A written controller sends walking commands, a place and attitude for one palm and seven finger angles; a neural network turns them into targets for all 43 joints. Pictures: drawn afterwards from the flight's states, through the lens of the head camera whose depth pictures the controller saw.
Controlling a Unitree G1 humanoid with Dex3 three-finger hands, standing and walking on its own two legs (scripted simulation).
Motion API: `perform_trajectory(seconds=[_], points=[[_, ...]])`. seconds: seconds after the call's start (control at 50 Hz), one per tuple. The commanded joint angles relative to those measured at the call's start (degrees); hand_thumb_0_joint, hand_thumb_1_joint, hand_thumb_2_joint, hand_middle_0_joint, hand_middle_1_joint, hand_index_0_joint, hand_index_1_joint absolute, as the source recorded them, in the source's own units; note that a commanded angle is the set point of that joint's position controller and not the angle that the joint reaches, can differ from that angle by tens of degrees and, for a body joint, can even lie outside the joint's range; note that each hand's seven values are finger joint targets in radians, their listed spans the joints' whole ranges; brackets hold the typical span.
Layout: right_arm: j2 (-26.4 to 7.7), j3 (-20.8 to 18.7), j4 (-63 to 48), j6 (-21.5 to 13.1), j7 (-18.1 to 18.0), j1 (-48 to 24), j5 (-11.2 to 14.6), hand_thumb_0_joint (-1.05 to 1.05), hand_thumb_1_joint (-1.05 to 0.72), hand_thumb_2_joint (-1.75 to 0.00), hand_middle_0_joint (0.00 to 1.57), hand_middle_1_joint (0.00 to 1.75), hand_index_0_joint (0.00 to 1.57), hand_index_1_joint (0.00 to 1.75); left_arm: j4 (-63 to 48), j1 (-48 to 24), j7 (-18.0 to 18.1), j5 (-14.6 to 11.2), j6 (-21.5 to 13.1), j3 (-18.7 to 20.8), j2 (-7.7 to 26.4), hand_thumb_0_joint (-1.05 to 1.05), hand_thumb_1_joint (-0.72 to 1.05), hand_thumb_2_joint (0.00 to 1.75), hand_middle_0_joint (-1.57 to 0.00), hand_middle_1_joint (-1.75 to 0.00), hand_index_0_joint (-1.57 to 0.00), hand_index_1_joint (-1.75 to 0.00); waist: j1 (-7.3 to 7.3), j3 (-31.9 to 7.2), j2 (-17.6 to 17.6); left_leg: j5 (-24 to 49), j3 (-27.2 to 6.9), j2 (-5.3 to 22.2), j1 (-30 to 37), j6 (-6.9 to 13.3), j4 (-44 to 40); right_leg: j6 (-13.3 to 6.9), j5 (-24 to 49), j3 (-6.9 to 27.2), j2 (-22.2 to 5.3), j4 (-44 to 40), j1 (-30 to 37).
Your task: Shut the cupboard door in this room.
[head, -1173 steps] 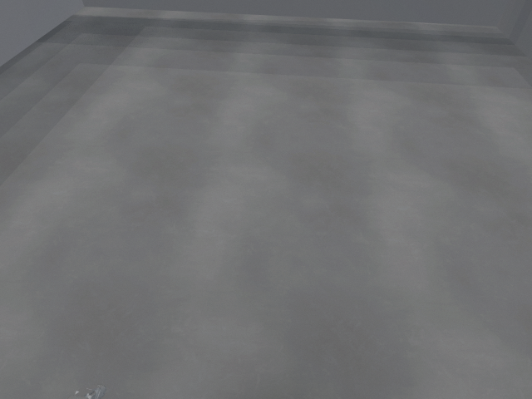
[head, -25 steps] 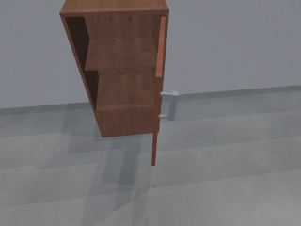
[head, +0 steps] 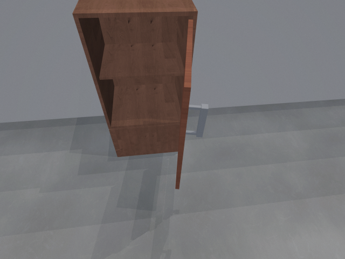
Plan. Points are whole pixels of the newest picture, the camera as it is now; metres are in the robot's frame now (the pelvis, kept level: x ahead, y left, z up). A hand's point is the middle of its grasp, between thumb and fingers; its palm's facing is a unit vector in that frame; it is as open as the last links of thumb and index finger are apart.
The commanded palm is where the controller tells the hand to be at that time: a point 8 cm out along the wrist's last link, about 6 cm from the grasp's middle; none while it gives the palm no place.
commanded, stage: walk around to get in front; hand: left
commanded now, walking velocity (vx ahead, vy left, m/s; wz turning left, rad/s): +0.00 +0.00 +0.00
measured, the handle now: (195, 121) +0.53 -0.04 -0.02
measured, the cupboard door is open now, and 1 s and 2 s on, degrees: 78 78 78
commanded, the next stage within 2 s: none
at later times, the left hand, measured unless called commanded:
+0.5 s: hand out of the picture +0.03 +0.19 -0.18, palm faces -0.11 -0.95 -0.30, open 7.4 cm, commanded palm none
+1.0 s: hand out of the picture +0.10 +0.21 -0.19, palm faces -0.37 -0.90 -0.24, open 7.4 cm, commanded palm none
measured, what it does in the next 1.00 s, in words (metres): steps on the spot, turning right: left foot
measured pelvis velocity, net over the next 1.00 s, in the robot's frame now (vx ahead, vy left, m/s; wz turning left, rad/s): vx -0.03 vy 0.04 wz -0.47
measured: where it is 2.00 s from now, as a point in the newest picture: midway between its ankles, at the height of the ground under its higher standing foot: outside the picture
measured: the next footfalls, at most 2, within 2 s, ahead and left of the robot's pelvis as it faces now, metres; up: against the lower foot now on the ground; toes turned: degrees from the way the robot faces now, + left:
left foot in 0.98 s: +0.04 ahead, +0.13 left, +0.00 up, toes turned -27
right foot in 1.48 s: -0.10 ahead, -0.07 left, +0.00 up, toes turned -51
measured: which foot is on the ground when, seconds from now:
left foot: down 0.00-0.46, up 0.48-0.96, down 0.98-1.00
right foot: down 0.00-0.98, up 1.00-1.00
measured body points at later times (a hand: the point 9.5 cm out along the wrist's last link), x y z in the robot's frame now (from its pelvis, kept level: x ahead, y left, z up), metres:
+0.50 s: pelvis -0.04 -0.02 -0.03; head +0.00 -0.05 +0.42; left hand +0.04 +0.24 -0.16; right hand -0.02 -0.27 -0.19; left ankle -0.02 +0.13 -0.73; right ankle -0.06 -0.10 -0.75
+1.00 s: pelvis -0.03 +0.04 -0.02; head +0.03 +0.03 +0.43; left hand +0.12 +0.26 -0.17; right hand +0.00 -0.26 -0.13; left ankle +0.00 +0.15 -0.75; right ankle -0.06 -0.10 -0.74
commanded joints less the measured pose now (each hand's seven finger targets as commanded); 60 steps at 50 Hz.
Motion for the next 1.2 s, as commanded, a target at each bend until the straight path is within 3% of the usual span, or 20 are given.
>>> perform_trajectory(seconds=[0.0, 0.22, 0.26, 0.32, 0.4, 0.42, 0.44, 0.46, 0.48, 0.52, 0.58, 0.82, 0.86, 0.92, 0.94, 0.96, 0.98, 1.02, 1.06, 1.18], points=[[-6.96, -1.34, -1.69, -1.07, -0.41, 2.64, -0.25, 0.00, -0.90, -0.90, 0.20, 0.30, 0.20, 0.30, -1.25, 4.31, 0.18, -0.16, -0.95, 1.32, 7.06, 0.00, 0.90, 0.90, -0.20, -0.30, -0.20, -0.30, 0.22, 1.51, 0.44, 15.34, -4.61, 4.37, 2.21, 2.33, -2.35, -1.26, 17.56, 3.78, -5.54, -3.69, -4.85], [-9.22, -3.96, -5.36, 0.99, -0.97, 0.86, -0.56, 0.00, -0.90, -0.90, 0.20, 0.30, 0.20, 0.30, -5.23, 0.19, -0.82, 0.24, 1.93, 3.86, 8.74, 0.00, 0.90, 0.90, -0.20, -0.30, -0.20, -0.30, -0.46, 0.96, 2.56, 11.04, -2.38, 8.65, 2.39, 2.63, 3.27, -1.54, 15.78, 6.57, -3.20, 6.69, -14.91], [-10.82, -4.87, -6.90, 1.13, -0.97, 0.00, -0.74, 0.00, -0.90, -0.90, 0.20, 0.30, 0.20, 0.30, -7.02, -0.61, -1.33, 0.43, 2.55, 4.43, 8.29, 0.00, 0.90, 0.90, -0.20, -0.30, -0.20, -0.30, -0.39, 1.08, 6.40, 6.76, -5.66, 12.64, 1.35, 4.92, 0.56, -1.09, 9.43, 5.75, -0.80, 13.72, -19.01], [-12.65, -5.55, -9.01, 0.67, -0.70, -1.07, -0.97, 0.00, -0.90, -0.90, 0.20, 0.30, 0.20, 0.30, -9.92, -2.14, -2.07, 0.55, 3.40, 5.02, 6.68, 0.00, 0.90, 0.90, -0.20, -0.30, -0.20, -0.30, -0.51, -0.88, 12.36, 7.43, -9.91, 21.21, -0.84, 11.34, -5.07, -0.49, -13.94, 3.85, -0.42, 32.17, -22.81], [-12.77, -5.98, -11.88, 0.88, 0.01, -8.42, -1.42, 0.00, -0.90, -0.90, 0.20, 0.30, 0.20, 0.30, -9.85, 3.55, -2.82, 0.60, 2.72, 5.75, 6.51, 0.00, 0.90, 0.90, -0.20, -0.30, -0.20, -0.30, 3.97, -2.57, 7.23, 6.34, -0.78, 17.70, -8.43, 6.48, 5.21, -0.35, -3.23, 2.01, -0.59, 18.15, -11.29], [-12.14, -5.91, -12.77, 1.26, 0.17, -9.58, -1.12, 0.00, -0.90, -0.90, 0.20, 0.30, 0.20, 0.30, -9.09, 6.59, -2.61, 0.77, 2.38, 6.08, 8.41, 0.00, 0.90, 0.90, -0.20, -0.30, -0.20, -0.30, 5.72, -2.81, 0.00, 0.94, 3.11, 13.96, -12.45, 3.32, 14.58, -0.68, 6.10, 3.49, -1.12, 8.82, -7.03], [-7.53, -5.04, -14.69, 1.68, 0.48, -8.29, -0.74, 0.00, -0.90, -0.90, 0.20, 0.30, 0.20, 0.30, -9.64, 6.81, -1.85, 1.39, 1.41, 6.86, 14.99, 0.00, 0.90, 0.90, -0.20, -0.30, -0.20, -0.30, 5.54, -1.73, -20.26, -16.86, 6.90, 4.57, -23.80, -1.62, 30.79, -4.99, 17.88, 25.57, -14.16, -2.24, -3.98], [-7.83, -4.54, -16.82, 2.18, 0.60, -11.32, -0.57, 0.00, -0.90, -0.90, 0.20, 0.30, 0.20, 0.30, -10.33, 7.10, -1.29, 0.25, 1.62, 6.59, 16.43, 0.00, 0.90, 0.90, -0.20, -0.30, -0.20, -0.30, 6.34, -0.60, -16.65, -22.50, -1.26, 1.23, -24.80, -1.74, 39.32, -10.46, 26.68, 32.12, -18.91, -4.66, -8.76], [-7.63, -4.59, -16.74, 2.48, 0.45, -12.26, -0.52, 0.00, -0.90, -0.90, 0.20, 0.30, 0.20, 0.30, -10.93, 4.96, -0.90, 0.40, 1.49, 6.87, 16.12, 0.00, 0.90, 0.90, -0.20, -0.30, -0.20, -0.30, 4.79, 0.35, -12.89, -20.03, -5.59, 1.49, -26.28, -1.30, 44.20, -11.38, 26.58, 32.37, -17.63, -4.09, -9.21], [-8.97, -4.68, -15.59, 2.28, 0.39, -10.15, -0.85, 0.00, -0.90, -0.90, 0.20, 0.30, 0.20, 0.30, -12.48, -0.19, -0.71, 0.19, 1.39, 6.58, 13.65, 0.00, 0.90, 0.90, -0.20, -0.30, -0.20, -0.30, 2.26, -1.36, -7.76, -12.74, -8.04, 2.88, -27.06, -1.59, 46.18, -10.66, 26.73, 27.08, -13.97, -0.36, -6.27], [-9.23, -4.44, -15.28, 2.19, 0.56, -9.76, -0.91, 0.00, -0.90, -0.90, 0.20, 0.30, 0.20, 0.30, -13.38, -0.44, -1.10, 0.11, 0.91, 6.39, 14.17, 0.00, 0.90, 0.90, -0.20, -0.30, -0.20, -0.30, 2.13, -5.02, -5.40, -9.26, -7.66, 1.71, -25.27, -2.82, 43.77, -10.07, 31.55, 23.61, -10.98, 1.64, -2.74], [-9.99, -3.71, -19.85, 1.82, 0.08, -14.46, -0.18, 0.00, -0.90, -0.90, 0.20, 0.30, 0.20, 0.30, -14.87, 0.11, -1.51, 0.72, 1.94, 7.09, 16.88, 0.00, 0.90, 0.90, -0.20, -0.30, -0.20, -0.30, 3.86, -5.67, -6.88, -12.63, -8.01, -1.22, -19.87, -2.86, 28.74, -11.96, 28.75, 31.10, -9.41, 1.95, -3.70], [-9.82, -3.58, -20.03, 1.40, -0.04, -12.95, 0.08, 0.00, -0.90, -0.90, 0.20, 0.30, 0.20, 0.30, -15.72, -1.87, -1.48, 0.81, 2.21, 7.33, 17.60, 0.00, 0.90, 0.90, -0.20, -0.30, -0.20, -0.30, 3.09, -6.81, -7.19, -13.03, -8.00, -1.86, -15.88, -2.24, 22.90, -11.69, 29.09, 32.10, -8.89, 2.68, -5.31], [-10.30, -3.62, -18.71, 0.69, -0.31, -5.92, 0.39, 0.00, -0.90, -0.90, 0.20, 0.30, 0.20, 0.30, -16.49, -6.20, -1.67, 0.37, 2.66, 6.98, 17.39, 0.00, 0.90, 0.90, -0.20, -0.30, -0.20, -0.30, -0.62, -8.14, -7.31, -4.31, -7.35, -2.55, -2.85, -1.59, 5.71, -7.22, 24.97, 30.87, -5.54, 6.52, -12.60], [-12.58, -4.04, -18.12, 0.09, -0.55, -3.04, 0.17, 0.00, -0.90, -0.90, 0.20, 0.30, 0.20, 0.30, -17.41, -7.13, -1.84, -0.08, 2.84, 6.58, 15.77, 0.00, 0.90, 0.90, -0.20, -0.30, -0.20, -0.30, -2.05, -8.60, -2.83, -1.92, -10.80, 1.82, 6.20, 0.01, -1.35, -4.24, 16.88, 27.25, -1.32, 11.20, -20.77], [-18.11, -4.97, -18.71, -0.26, -0.50, -2.76, -0.71, 0.00, -0.90, -0.90, 0.20, 0.30, 0.20, 0.30, -18.66, -6.04, -2.57, -0.48, 3.02, 5.88, 11.78, 0.00, 0.90, 0.90, -0.20, -0.30, -0.20, -0.30, -1.79, -7.63, 14.50, 1.05, -25.97, 16.80, 10.88, 4.54, -7.48, -0.59, -4.91, 17.70, 7.14, 22.96, -31.91], [-20.49, -5.37, -19.74, 0.49, -0.26, -3.00, -0.78, 0.00, -0.90, -0.90, 0.20, 0.30, 0.20, 0.30, -19.37, -6.43, -2.86, 0.41, 2.89, 5.94, 11.83, 0.00, 0.90, 0.90, -0.20, -0.30, -0.20, -0.30, -1.29, -4.85, 16.79, 6.68, -29.29, 24.64, 3.43, 9.24, -7.58, 1.56, -17.66, 10.95, 6.31, 34.84, -33.01], [-16.20, -4.15, -20.73, 0.18, -0.36, -6.68, -1.13, 0.00, -0.90, -0.90, 0.20, 0.30, 0.20, 0.30, -17.59, -7.33, -3.12, 0.85, 3.30, 6.90, 14.05, 0.00, 0.90, 0.90, -0.20, -0.30, -0.20, -0.30, 0.36, -1.86, 12.78, 12.43, -24.56, 20.15, -3.55, 9.12, -6.67, 2.52, -13.79, 12.03, 3.92, 46.44, -31.54], [-13.83, -3.72, -21.05, -0.10, -0.21, -8.28, -1.31, 0.00, -0.90, -0.90, 0.20, 0.30, 0.20, 0.30, -16.51, -5.06, -3.88, 0.74, 3.48, 6.75, 12.89, 0.00, 0.90, 0.90, -0.20, -0.30, -0.20, -0.30, 2.23, -1.45, 8.90, 16.93, -13.60, 14.47, -1.82, 8.02, -4.43, 3.42, -7.84, 9.32, 2.65, 51.21, -31.74], [-13.29, -4.34, -17.71, -0.52, -0.27, 1.59, -0.91, 0.00, -0.90, -0.90, 0.20, 0.30, 0.20, 0.30, -17.35, -9.68, -4.26, 0.33, 3.88, 5.70, 10.93, 0.00, 0.90, 0.90, -0.20, -0.30, -0.20, -0.30, -0.98, -3.26, 8.93, 29.40, -7.50, 14.29, 7.81, 8.72, -2.03, 4.83, -6.10, 6.37, 0.60, 45.58, -33.26]])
